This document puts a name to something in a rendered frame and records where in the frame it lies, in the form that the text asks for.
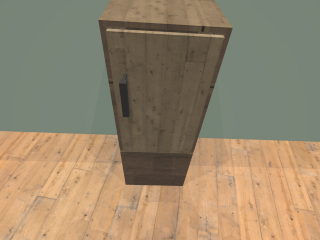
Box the handle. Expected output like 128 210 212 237
119 73 130 118

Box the cupboard door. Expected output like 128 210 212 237
106 28 225 153

